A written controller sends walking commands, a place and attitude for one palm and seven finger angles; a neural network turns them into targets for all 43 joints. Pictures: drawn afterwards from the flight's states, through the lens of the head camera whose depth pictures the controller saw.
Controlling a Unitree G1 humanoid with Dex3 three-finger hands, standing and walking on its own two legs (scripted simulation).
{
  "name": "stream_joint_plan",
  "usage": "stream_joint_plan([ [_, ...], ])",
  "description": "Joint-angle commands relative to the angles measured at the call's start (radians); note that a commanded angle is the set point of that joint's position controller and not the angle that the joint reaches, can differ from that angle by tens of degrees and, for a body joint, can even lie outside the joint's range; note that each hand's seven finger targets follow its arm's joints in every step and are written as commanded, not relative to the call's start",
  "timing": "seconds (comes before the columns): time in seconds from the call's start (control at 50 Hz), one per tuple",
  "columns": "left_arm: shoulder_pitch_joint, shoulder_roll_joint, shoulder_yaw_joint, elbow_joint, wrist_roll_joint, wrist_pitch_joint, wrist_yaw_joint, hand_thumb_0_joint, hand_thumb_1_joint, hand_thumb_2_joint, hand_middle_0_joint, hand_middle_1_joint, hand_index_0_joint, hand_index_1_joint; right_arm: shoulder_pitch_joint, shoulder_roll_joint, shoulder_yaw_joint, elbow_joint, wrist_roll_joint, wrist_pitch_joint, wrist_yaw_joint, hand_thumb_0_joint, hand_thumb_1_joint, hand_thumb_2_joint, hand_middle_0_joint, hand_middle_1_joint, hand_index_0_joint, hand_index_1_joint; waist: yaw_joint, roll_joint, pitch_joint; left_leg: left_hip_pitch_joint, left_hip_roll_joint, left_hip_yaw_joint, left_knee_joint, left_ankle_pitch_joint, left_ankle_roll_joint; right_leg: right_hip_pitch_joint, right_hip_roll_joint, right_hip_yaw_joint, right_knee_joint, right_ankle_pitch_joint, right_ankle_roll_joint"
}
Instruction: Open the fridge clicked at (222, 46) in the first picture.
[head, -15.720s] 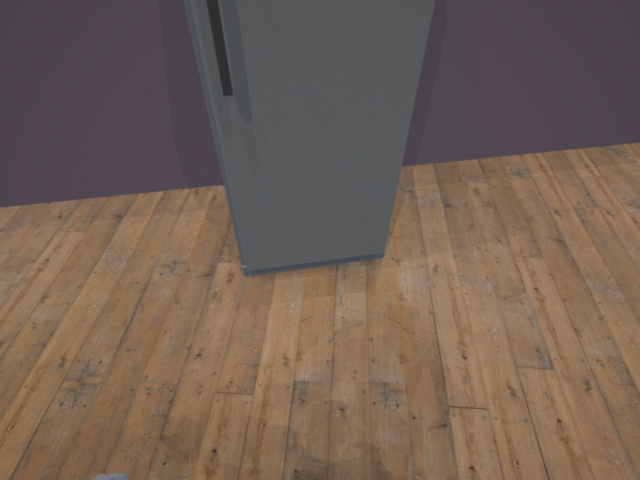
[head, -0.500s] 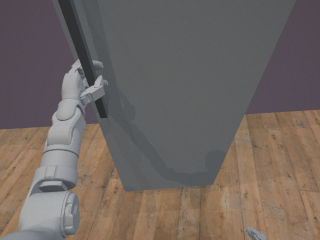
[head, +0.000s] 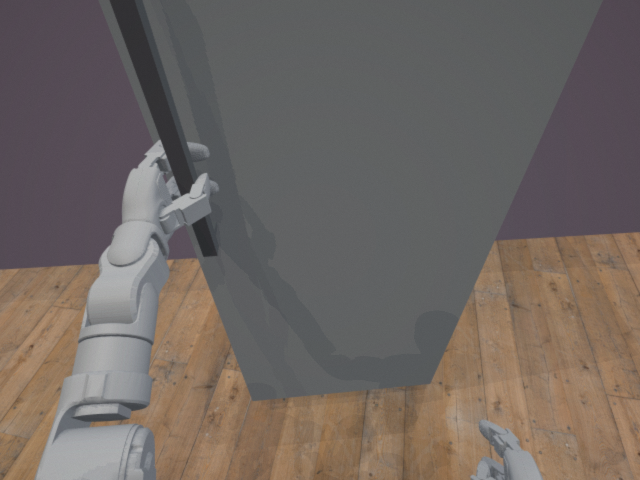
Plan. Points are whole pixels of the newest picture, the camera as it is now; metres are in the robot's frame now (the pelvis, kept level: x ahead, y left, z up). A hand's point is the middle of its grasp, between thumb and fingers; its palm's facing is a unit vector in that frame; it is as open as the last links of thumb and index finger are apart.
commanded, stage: pull the door a little, standing still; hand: left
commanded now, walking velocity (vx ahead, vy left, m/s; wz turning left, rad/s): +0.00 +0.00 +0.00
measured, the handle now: (174, 123) +0.45 +0.20 +0.24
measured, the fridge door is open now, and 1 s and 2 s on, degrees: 2 38 72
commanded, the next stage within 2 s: walk backward, drawing the door open in 0.10 s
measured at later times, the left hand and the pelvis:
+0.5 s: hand (220, 309) +0.25 +0.11 +0.16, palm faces +0.07 -0.98 -0.18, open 6.8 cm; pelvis -0.04 -0.01 +0.00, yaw +1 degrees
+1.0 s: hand (322, 453) +0.13 +0.01 +0.15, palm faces +0.19 -0.95 -0.23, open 7.5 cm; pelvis -0.12 -0.14 -0.02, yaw +22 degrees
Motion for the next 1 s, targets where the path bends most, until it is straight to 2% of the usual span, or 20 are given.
stream_joint_plan([
  [0.0, -0.158, 0.131, 0.033, -0.388, -0.022, -0.077, -0.03, 0.0, 0.9, 0.9, -0.45, -1.4, -0.45, -1.4, -0.096, -0.11, -0.047, -0.164, 0.005, -0.052, 0.005, 0.0, -0.9, -0.9, 0.2, 0.3, 0.2, 0.3, 0.06, -0.042, -0.343, 0.157, -0.001, -0.041, 0.027, 0.728, 0.015, 0.201, 0.015, -0.008, 0.05, 0.669, -0.023],
  [0.18, 0.254, 0.075, -0.019, -0.82, -0.033, 0.009, -0.016, 0.0, 0.9, 0.9, -0.45, -1.4, -0.45, -1.4, -0.174, -0.086, -0.033, -0.22, 0.004, -0.055, 0.025, 0.0, -0.9, -0.9, 0.2, 0.3, 0.2, 0.3, 0.08, -0.021, -0.289, 0.137, 0.002, -0.035, 0.013, 0.683, 0.012, 0.209, 0.008, -0.016, 0.053, 0.651, -0.019],
  [0.2, -0.102, 0.344, 0.062, -0.876, 0.066, -0.152, 0.052, 0.0, 0.9, 0.9, -0.45, -1.4, -0.45, -1.4, -0.156, -0.124, -0.03, -0.214, -0.021, -0.048, -0.002, 0.0, -0.9, -0.9, 0.2, 0.3, 0.2, 0.3, -0.008, -0.012, -0.149, 0.078, 0.023, -0.025, 0.07, 0.563, 0.031, 0.07, -0.053, 0.071, -0.026, 0.653, 0.001],
  [0.22, 0.105, 0.198, -0.005, -0.687, 0.075, -0.196, 0.072, 0.0, 0.9, 0.9, -0.45, -1.4, -0.45, -1.4, -0.138, -0.099, -0.036, -0.169, -0.036, -0.034, -0.014, 0.0, -0.9, -0.9, 0.2, 0.3, 0.2, 0.3, -0.013, -0.077, -0.146, 0.083, 0.024, -0.053, 0.09, 0.497, 0.034, 0.044, -0.078, 0.057, -0.021, 0.599, -0.006],
  [0.24, 0.221, 0.132, -0.071, -0.672, 0.086, -0.225, 0.073, 0.0, 0.9, 0.9, -0.45, -1.4, -0.45, -1.4, -0.132, -0.095, -0.036, -0.174, -0.044, -0.022, -0.013, 0.0, -0.9, -0.9, 0.2, 0.3, 0.2, 0.3, -0.005, -0.092, -0.154, 0.086, 0.03, -0.06, 0.081, 0.491, 0.033, 0.036, -0.079, 0.047, -0.013, 0.577, -0.006],
  [0.36, 0.301, 0.099, -0.142, -0.836, 0.11, -0.335, 0.084, 0.0, 0.9, 0.9, -0.45, -1.4, -0.45, -1.4, -0.132, -0.077, -0.042, -0.204, -0.057, 0.016, -0.012, 0.0, -0.9, -0.9, 0.2, 0.3, 0.2, 0.3, -0.027, 0.003, -0.24, 0.209, 0.066, -0.101, 0.043, 0.767, 0.032, 0.021, -0.032, -0.004, 0.065, 0.526, 0.024],
  [0.4, 0.315, 0.074, -0.173, -0.888, 0.119, -0.348, 0.088, 0.0, 0.9, 0.9, -0.45, -1.4, -0.45, -1.4, -0.138, -0.065, -0.038, -0.216, -0.063, 0.021, -0.007, 0.0, -0.9, -0.9, 0.2, 0.3, 0.2, 0.3, -0.035, 0.033, -0.232, 0.206, 0.091, -0.14, 0.011, 0.808, 0.033, -0.01, -0.008, -0.011, 0.099, 0.385, 0.033],
  [0.5, 0.352, 0.052, -0.194, -0.958, 0.136, -0.357, 0.096, 0.0, 0.9, 0.9, -0.45, -1.4, -0.45, -1.4, -0.167, -0.054, -0.043, -0.214, -0.075, 0.008, 0.001, 0.0, -0.9, -0.9, 0.2, 0.3, 0.2, 0.3, -0.034, 0.08, -0.129, 0.063, 0.203, -0.319, -0.098, 0.645, 0.098, -0.096, 0.015, 0.034, 0.189, -0.041, 0.033],
  [0.56, 0.372, 0.062, -0.187, -0.981, 0.147, -0.363, 0.099, 0.0, 0.9, 0.9, -0.45, -1.4, -0.45, -1.4, -0.174, -0.055, -0.055, -0.198, -0.073, -0.012, 0.003, 0.0, -0.9, -0.9, 0.2, 0.3, 0.2, 0.3, -0.033, 0.064, -0.122, -0.033, 0.204, -0.353, -0.096, 0.497, 0.109, -0.035, 0.011, 0.06, 0.139, -0.016, 0.026],
  [0.62, 0.371, 0.045, -0.205, -1.001, 0.145, -0.371, 0.092, 0.0, 0.9, 0.9, -0.45, -1.4, -0.45, -1.4, -0.176, -0.033, -0.062, -0.18, -0.06, -0.035, 0.0, 0.0, -0.9, -0.9, 0.2, 0.3, 0.2, 0.3, -0.032, -0.03, -0.168, -0.129, 0.12, -0.24, -0.042, 0.235, 0.066, 0.078, -0.035, 0.072, 0.016, 0.133, 0.014],
  [0.66, 0.378, 0.079, -0.179, -1.033, 0.145, -0.366, 0.1, 0.0, 0.9, 0.9, -0.45, -1.4, -0.45, -1.4, -0.16, -0.014, -0.073, -0.166, -0.044, -0.047, -0.004, 0.0, -0.9, -0.9, 0.2, 0.3, 0.2, 0.3, -0.036, -0.197, -0.205, -0.113, -0.012, -0.068, 0.15, 0.04, 0.011, 0.037, -0.172, 0.123, -0.14, 0.025, -0.041],
  [0.72, 0.406, 0.046, -0.2, -1.041, 0.167, -0.363, 0.096, 0.0, 0.9, 0.9, -0.45, -1.4, -0.45, -1.4, -0.176, 0.006, -0.063, -0.17, -0.063, -0.07, -0.02, 0.0, -0.9, -0.9, 0.2, 0.3, 0.2, 0.3, 0.001, -0.189, -0.159, -0.267, -0.015, -0.025, 0.566, -0.161, -0.007, 0.0, -0.281, 0.092, -0.145, 0.033, -0.135],
  [0.78, 0.402, 0.008, -0.246, -1.044, 0.18, -0.364, 0.08, 0.0, 0.9, 0.9, -0.45, -1.4, -0.45, -1.4, -0.156, 0.021, -0.052, -0.164, -0.081, -0.093, -0.037, 0.0, -0.9, -0.9, 0.2, 0.3, 0.2, 0.3, -0.002, -0.158, -0.134, -0.277, 0.018, 0.021, 0.562, -0.164, -0.023, 0.048, -0.258, -0.029, -0.087, 0.215, -0.17],
  [0.86, 0.339, -0.018, -0.316, -1.089, 0.179, -0.374, 0.076, 0.0, 0.9, 0.9, -0.45, -1.4, -0.45, -1.4, -0.104, 0.016, -0.046, -0.161, -0.07, -0.139, -0.04, 0.0, -0.9, -0.9, 0.2, 0.3, 0.2, 0.3, -0.036, -0.156, -0.129, -0.093, 0.039, 0.069, 0.201, -0.098, -0.009, 0.031, -0.201, -0.116, -0.028, 0.272, -0.087],
  [0.88, 0.311, -0.029, -0.335, -1.109, 0.176, -0.382, 0.075, 0.0, 0.9, 0.9, -0.45, -1.4, -0.45, -1.4, -0.051, 0.018, -0.047, -0.155, -0.067, -0.154, -0.038, 0.0, -0.9, -0.9, 0.2, 0.3, 0.2, 0.3, -0.07, -0.102, -0.152, 0.037, 0.048, 0.047, 0.006, -0.01, 0.009, -0.042, -0.135, -0.137, 0.103, 0.281, -0.004],
  [0.9, 0.258, -0.039, -0.371, -1.124, 0.168, -0.395, 0.069, 0.0, 0.9, 0.9, -0.45, -1.4, -0.45, -1.4, -0.019, -0.019, -0.065, -0.162, -0.062, -0.166, -0.031, 0.0, -0.9, -0.9, 0.2, 0.3, 0.2, 0.3, -0.113, 0.042, -0.131, 0.224, 0.208, -0.216, -0.191, 0.21, 0.083, -0.283, -0.055, -0.13, 0.355, 0.184, 0.1],
  [0.92, 0.22, -0.035, -0.364, -1.107, 0.178, -0.417, 0.068, 0.0, 0.9, 0.9, -0.45, -1.4, -0.45, -1.4, -0.069, -0.068, -0.088, -0.194, -0.088, -0.166, -0.019, 0.0, -0.9, -0.9, 0.2, 0.3, 0.2, 0.3, -0.085, 0.227, -0.122, 0.274, 0.506, -0.673, -0.232, 0.514, 0.223, -0.48, -0.012, 0.005, 0.689, -0.184, 0.12],
  [0.94, 0.267, -0.002, -0.32, -1.03, 0.226, -0.43, 0.067, 0.0, 0.9, 0.9, -0.45, -1.4, -0.45, -1.4, -0.108, -0.089, -0.1, -0.19, -0.095, -0.16, -0.006, 0.0, -0.9, -0.9, 0.2, 0.3, 0.2, 0.3, -0.048, 0.071, -0.112, 0.201, 0.593, -0.77, -0.188, 0.63, 0.266, -0.478, -0.035, 0.144, 0.871, -0.204, 0.058],
  [0.96, 0.259, 0.055, -0.262, -1.117, 0.21, -0.437, 0.054, 0.0, 0.9, 0.9, -0.45, -1.4, -0.45, -1.4, -0.121, -0.073, -0.112, -0.182, -0.1, -0.158, -0.01, 0.0, -0.9, -0.9, 0.2, 0.3, 0.2, 0.3, -0.061, 0.043, -0.14, 0.194, 0.536, -0.754, -0.127, 0.669, 0.248, -0.511, -0.042, 0.162, 0.892, -0.251, 0.049],
  [0.98, 0.212, 0.023, -0.287, -1.145, 0.206, -0.449, 0.038, 0.0, 0.9, 0.9, -0.45, -1.4, -0.45, -1.4, -0.173, -0.073, -0.11, -0.16, -0.086, -0.165, -0.001, 0.0, -0.9, -0.9, 0.2, 0.3, 0.2, 0.3, -0.037, 0.006, -0.079, 0.161, 0.505, -0.638, -0.091, 0.603, 0.233, -0.552, -0.059, 0.199, 0.89, -0.232, 0.049],
])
